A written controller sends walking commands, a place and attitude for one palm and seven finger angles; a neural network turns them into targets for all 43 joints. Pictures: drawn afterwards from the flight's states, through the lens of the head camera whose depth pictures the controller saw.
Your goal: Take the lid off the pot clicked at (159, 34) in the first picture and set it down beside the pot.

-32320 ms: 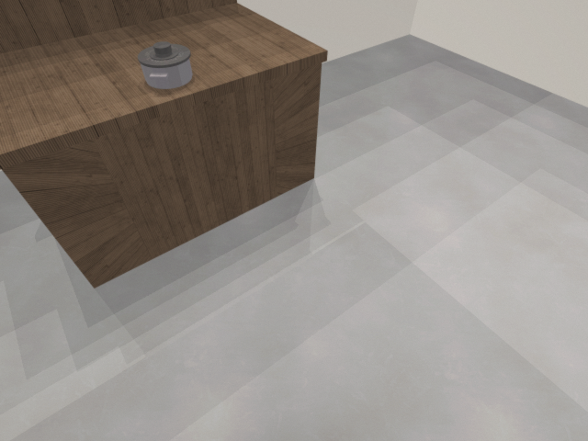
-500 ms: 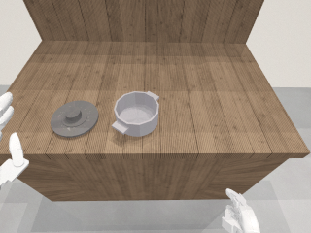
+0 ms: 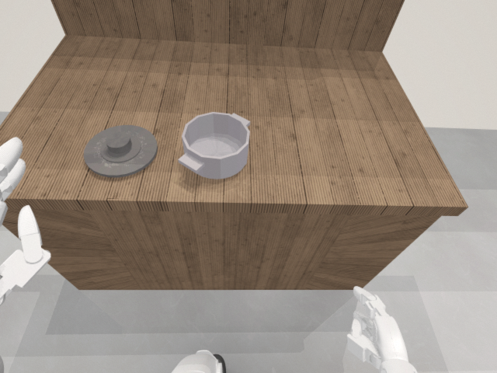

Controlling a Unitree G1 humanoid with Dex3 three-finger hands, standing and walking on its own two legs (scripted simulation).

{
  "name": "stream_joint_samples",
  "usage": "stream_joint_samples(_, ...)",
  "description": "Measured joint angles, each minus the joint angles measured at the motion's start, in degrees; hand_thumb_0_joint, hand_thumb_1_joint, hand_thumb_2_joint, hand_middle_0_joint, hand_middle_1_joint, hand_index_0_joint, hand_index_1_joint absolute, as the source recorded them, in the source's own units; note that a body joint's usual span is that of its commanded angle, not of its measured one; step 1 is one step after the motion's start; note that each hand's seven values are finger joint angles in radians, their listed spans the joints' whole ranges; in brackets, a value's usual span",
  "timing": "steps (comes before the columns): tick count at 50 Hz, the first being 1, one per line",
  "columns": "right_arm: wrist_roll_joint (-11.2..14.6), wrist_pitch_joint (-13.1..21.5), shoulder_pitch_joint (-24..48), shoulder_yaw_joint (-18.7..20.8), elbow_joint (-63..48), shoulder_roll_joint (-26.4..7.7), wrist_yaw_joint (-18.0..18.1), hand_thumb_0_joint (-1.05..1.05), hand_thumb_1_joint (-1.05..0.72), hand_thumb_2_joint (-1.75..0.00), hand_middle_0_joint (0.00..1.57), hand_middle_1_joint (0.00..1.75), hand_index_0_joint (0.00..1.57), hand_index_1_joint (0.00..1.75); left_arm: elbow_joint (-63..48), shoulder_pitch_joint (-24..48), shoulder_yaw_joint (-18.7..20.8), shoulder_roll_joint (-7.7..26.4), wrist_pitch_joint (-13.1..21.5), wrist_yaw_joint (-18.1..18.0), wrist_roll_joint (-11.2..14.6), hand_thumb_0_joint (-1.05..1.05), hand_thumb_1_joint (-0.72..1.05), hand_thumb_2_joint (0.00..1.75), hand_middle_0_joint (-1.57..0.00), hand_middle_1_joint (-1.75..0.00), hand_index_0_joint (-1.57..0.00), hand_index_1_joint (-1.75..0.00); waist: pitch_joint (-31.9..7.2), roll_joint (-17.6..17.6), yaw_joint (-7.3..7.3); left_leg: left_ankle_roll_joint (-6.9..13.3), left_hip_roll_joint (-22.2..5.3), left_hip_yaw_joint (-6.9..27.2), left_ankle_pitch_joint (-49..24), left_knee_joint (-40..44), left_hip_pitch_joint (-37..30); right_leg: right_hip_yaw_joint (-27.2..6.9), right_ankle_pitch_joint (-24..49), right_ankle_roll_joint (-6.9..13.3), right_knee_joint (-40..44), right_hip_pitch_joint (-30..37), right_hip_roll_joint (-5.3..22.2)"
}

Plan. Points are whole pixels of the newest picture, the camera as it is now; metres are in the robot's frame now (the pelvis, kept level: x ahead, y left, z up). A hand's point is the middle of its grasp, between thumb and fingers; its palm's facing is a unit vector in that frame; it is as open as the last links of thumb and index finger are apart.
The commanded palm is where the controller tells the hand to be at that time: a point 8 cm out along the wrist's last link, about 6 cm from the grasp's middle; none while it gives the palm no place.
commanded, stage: step back with the hand held close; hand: left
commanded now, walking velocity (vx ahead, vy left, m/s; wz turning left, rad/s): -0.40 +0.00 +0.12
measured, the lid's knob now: (118, 142) +0.58 +0.34 -0.05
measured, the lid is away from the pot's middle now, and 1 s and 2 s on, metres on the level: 0.23 0.23 0.23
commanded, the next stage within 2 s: stop stepping back and stand still in 0.26 s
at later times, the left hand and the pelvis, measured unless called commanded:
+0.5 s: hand out of the picture +0.06 +0.21 +0.15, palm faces +0.28 -0.87 -0.40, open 7.5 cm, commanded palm -0.02 +0.26 +0.19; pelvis -0.15 -0.02 -0.02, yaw +0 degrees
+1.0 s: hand out of the picture -0.07 +0.24 +0.20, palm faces +0.31 -0.87 -0.38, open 7.5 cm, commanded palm -0.15 +0.32 +0.19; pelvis -0.26 +0.03 -0.01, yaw +5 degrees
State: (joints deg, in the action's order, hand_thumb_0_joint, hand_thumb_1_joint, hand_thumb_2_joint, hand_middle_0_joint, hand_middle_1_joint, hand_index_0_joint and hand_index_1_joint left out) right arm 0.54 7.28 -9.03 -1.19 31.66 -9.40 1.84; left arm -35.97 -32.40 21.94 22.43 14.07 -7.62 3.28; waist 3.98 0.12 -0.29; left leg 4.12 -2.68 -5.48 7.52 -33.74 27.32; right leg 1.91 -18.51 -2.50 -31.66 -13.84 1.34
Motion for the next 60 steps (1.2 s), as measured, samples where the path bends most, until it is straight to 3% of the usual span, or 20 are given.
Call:
stream_joint_samples(3, 0.3, -0.5, 0.4, -0.5, 0.0, -0.2, -0.3, 0.01, -0.90, -0.90, 0.20, 0.30, 0.20, 0.30, -1.1, 0.1, -2.0, 1.0, 0.2, 1.7, -0.2, 0.01, 0.89, 0.90, -0.21, -0.30, -0.20, -0.30, 1.7, 2.0, 1.48, -0.8, -1.3, 2.7, -0.4, -1.0, 1.4, 2.4, 2.3, 0.0, 1.0, 0.2, -1.9)
stream_joint_samples(8, 1.0, -2.4, -2.6, 0.6, 0.2, -0.5, -0.2, 0.01, -0.90, -0.90, 0.21, 0.30, 0.20, 0.30, -5.3, -5.9, 0.4, 4.6, 2.3, 2.4, 0.6, 0.01, 0.88, 0.90, -0.21, -0.31, -0.21, -0.30, 0.2, -0.5, 2.71, -3.3, 0.9, 4.8, 12.6, -9.3, 4.1, 3.4, 0.3, 1.1, -4.1, -2.3, -0.3)
stream_joint_samples(13, 1.4, -3.7, -5.4, 2.7, 2.5, -2.8, 0.8, 0.01, -0.90, -0.90, 0.20, 0.30, 0.20, 0.30, -3.9, -4.4, 1.9, 3.6, 3.3, 1.0, 0.7, 0.01, 0.88, 0.90, -0.22, -0.31, -0.21, -0.30, -4.2, -2.0, 3.39, -3.0, 2.4, 6.3, 10.5, -11.0, -1.1, 3.2, -1.7, 0.0, -9.9, -5.6, 1.6)
stream_joint_samples(17, 0.6, -1.7, -2.6, 2.9, 3.0, -1.6, 1.0, 0.01, -0.90, -0.90, 0.20, 0.30, 0.20, 0.30, 1.4, 2.4, 3.8, 1.9, 3.4, -0.5, 1.2, 0.01, 0.88, 0.90, -0.21, -0.31, -0.21, -0.30, -1.3, -4.5, 2.30, -1.0, 2.4, 3.5, 7.0, -10.9, 0.2, -3.0, -9.3, 1.6, -22.8, -12.0, -0.5)
stream_joint_samples(20, -0.6, -0.7, -1.3, 3.1, 3.4, -0.9, -0.8, 0.01, -0.91, -0.90, 0.20, 0.30, 0.20, 0.30, 7.3, 8.8, 0.9, 0.0, -0.8, 0.6, 0.2, 0.00, 0.89, 0.90, -0.20, -0.30, -0.20, -0.30, 0.1, -3.0, 3.42, -1.3, 2.1, 4.9, 3.1, -8.7, 2.2, -4.6, -10.4, 0.7, -32.5, -14.5, -3.0)
stream_joint_samples(23, -0.3, -0.4, -0.5, 2.1, 1.8, 0.4, -2.4, 0.01, -0.90, -0.90, 0.20, 0.30, 0.20, 0.30, 2.7, 5.2, 0.4, -0.9, -3.2, 0.7, 0.8, 0.01, 0.89, 0.90, -0.20, -0.30, -0.20, -0.30, 1.0, -3.0, 3.81, -1.5, 0.5, 4.4, -0.1, -6.6, 4.1, -3.9, -9.6, 1.4, -27.6, -11.7, -3.5)
stream_joint_samples(26, -0.2, -0.6, -2.6, 1.6, -1.5, 1.6, -3.3, 0.01, -0.90, -0.90, 0.20, 0.30, 0.20, 0.30, -7.0, -5.1, 2.7, 3.5, -2.6, 1.0, 0.4, 0.01, 0.89, 0.90, -0.20, -0.30, -0.20, -0.30, 0.2, -3.2, 3.56, -2.2, -0.6, 3.9, 0.3, -8.1, 7.6, -0.9, -8.0, 2.6, -15.4, -4.1, -2.8)
stream_joint_samples(28, 0.1, -1.4, -3.3, 2.0, -1.7, 0.8, -3.0, 0.01, -0.90, -0.90, 0.20, 0.30, 0.20, 0.30, -10.8, -8.0, 3.2, 6.0, -1.4, 1.7, -0.3, 0.01, 0.89, 0.90, -0.21, -0.30, -0.20, -0.30, 1.9, -0.1, 3.14, -2.8, -1.4, 6.5, 7.2, -12.4, 9.6, 1.5, -10.3, 2.5, -12.7, -2.2, -4.3)
stream_joint_samples(30, 0.9, -3.0, -5.2, 2.4, 0.0, 0.0, -2.7, 0.01, -0.90, -0.90, 0.20, 0.30, 0.20, 0.30, -12.0, -7.9, 2.6, 8.1, -0.1, 2.6, -0.4, 0.01, 0.89, 0.90, -0.21, -0.31, -0.21, -0.30, 1.8, 1.6, 3.15, -3.7, 1.0, 8.0, 12.4, -25.8, 11.6, 4.1, -7.1, 2.5, -11.9, -0.8, -4.1)
stream_joint_samples(34, 2.0, -7.3, -8.6, 1.8, 3.6, -0.4, -1.6, 0.01, -0.90, -0.90, 0.20, 0.30, 0.20, 0.30, -6.5, -4.3, 4.8, 6.6, 1.5, 3.1, 0.0, 0.01, 0.88, 0.90, -0.22, -0.31, -0.22, -0.30, -6.4, -1.5, 0.27, -3.7, 4.4, 6.1, 10.7, -48.4, 9.2, 1.7, -4.1, 2.0, -10.5, -4.1, -1.5)
stream_joint_samples(38, 2.6, -5.9, -9.0, 1.7, 3.0, -1.4, 0.2, 0.01, -0.90, -0.90, 0.20, 0.30, 0.20, 0.30, 6.1, 4.3, 4.8, 3.0, 1.1, 1.7, -0.3, 0.00, 0.88, 0.90, -0.21, -0.31, -0.21, -0.30, -10.4, -2.5, 1.87, -2.0, 1.9, 5.3, 14.7, -30.8, -4.2, 2.2, -2.4, 0.9, -11.4, -9.5, 1.0)
stream_joint_samples(40, 2.5, -3.6, -7.5, 2.0, 2.8, -2.2, 0.8, 0.01, -0.90, -0.90, 0.20, 0.30, 0.20, 0.30, 8.7, 6.1, 3.7, 0.8, 0.1, 0.7, -0.7, 0.00, 0.89, 0.90, -0.21, -0.31, -0.21, -0.30, -9.5, -3.1, 2.25, -1.5, 2.5, 4.0, 26.5, -13.1, -13.4, 1.7, -2.5, 0.0, -14.4, -12.8, 2.6)
stream_joint_samples(41, 2.2, -2.5, -6.0, 2.2, 3.5, -1.3, 0.9, 0.01, -0.90, -0.90, 0.20, 0.30, 0.20, 0.30, 8.9, 5.4, 3.6, 0.1, -0.2, 0.1, -0.9, 0.00, 0.89, 0.90, -0.21, -0.30, -0.21, -0.30, -8.1, -5.8, 1.57, -0.9, 4.5, 2.0, 31.4, -7.4, -16.6, -0.7, -2.5, 0.8, -16.2, -14.1, 3.8)
stream_joint_samples(43, 0.9, -0.7, -4.5, 1.8, 3.7, 1.2, 0.6, 0.01, -0.91, -0.90, 0.20, 0.30, 0.20, 0.30, 7.7, 1.2, 2.8, -2.0, -0.8, -0.7, -1.7, 0.01, 0.89, 0.90, -0.20, -0.30, -0.20, -0.30, -5.9, -10.2, -0.43, 0.2, 6.6, -3.6, 23.4, -2.2, -20.8, -3.5, -4.5, 2.5, -22.0, -14.3, 3.4)
stream_joint_samples(47, -0.5, 4.4, -6.8, 1.5, 1.5, 2.6, -1.1, 0.01, -0.90, -0.90, 0.20, 0.30, 0.20, 0.30, -0.1, -1.0, -2.7, -1.8, -0.9, 0.8, -2.5, 0.02, 0.89, 0.90, -0.20, -0.30, -0.20, -0.30, -6.5, -7.5, 3.33, 0.3, 5.0, -1.0, 18.8, -1.3, -19.1, 2.2, -9.1, 3.7, -31.3, -12.4, -2.1)
stream_joint_samples(50, 0.2, 4.2, -6.8, 1.0, 0.5, 1.4, -1.8, 0.01, -0.90, -0.90, 0.20, 0.30, 0.20, 0.30, -7.3, 1.6, -1.7, 3.0, 0.9, 1.6, -2.3, 0.02, 0.89, 0.90, -0.21, -0.31, -0.21, -0.30, -4.3, -4.4, 4.84, 0.7, 4.0, 2.9, 20.2, -7.2, -14.0, 4.0, -4.9, 6.1, -15.0, -6.0, -4.7)
stream_joint_samples(52, 0.9, 2.3, -5.6, 1.3, -0.1, 0.3, -2.2, 0.01, -0.90, -0.90, 0.20, 0.30, 0.20, 0.30, -10.1, 0.7, 3.6, 7.2, 2.6, 1.4, -1.5, 0.01, 0.89, 0.90, -0.21, -0.31, -0.21, -0.30, -2.7, -2.4, 4.74, 0.5, 3.2, 3.4, 22.5, -15.0, -9.5, 4.4, -4.0, 6.2, -6.7, -3.1, -5.2)
stream_joint_samples(55, 1.9, -2.8, -3.7, 2.6, 1.7, -0.1, -2.2, 0.01, -0.90, -0.90, 0.20, 0.30, 0.20, 0.30, -8.2, -0.8, 8.0, 9.8, 4.0, 1.8, 0.1, 0.01, 0.88, 0.90, -0.21, -0.31, -0.21, -0.30, -1.2, -0.5, 3.96, -1.6, 3.4, 5.9, 24.9, -29.5, -3.4, 4.8, -4.9, 5.3, -10.0, -4.5, -6.1)
stream_joint_samples(58, 2.0, -6.3, -4.2, 2.2, 2.6, 0.2, -2.1, 0.01, -0.90, -0.90, 0.20, 0.30, 0.20, 0.30, -3.9, -2.4, 9.3, 8.2, 2.8, 1.9, 0.4, 0.00, 0.88, 0.90, -0.21, -0.31, -0.21, -0.30, -2.8, -3.2, 1.88, -1.7, 2.9, 5.7, 24.7, -31.8, -1.2, 2.1, -4.4, 4.4, -11.2, -5.5, -5.0)
stream_joint_samples(60, 0.4, -5.4, -6.3, 3.1, 3.1, -1.2, -3.3, 0.01, -0.90, -0.90, 0.20, 0.30, 0.20, 0.30, 5.3, 3.0, 4.2, 4.1, -0.8, 2.5, -4.2, 0.00, 0.89, 0.90, -0.21, -0.31, -0.21, -0.30, -5.7, -2.4, 2.50, -1.5, 1.4, 5.7, 22.2, -24.8, -0.9, 3.6, -6.1, 4.1, -13.2, -7.6, -2.7)
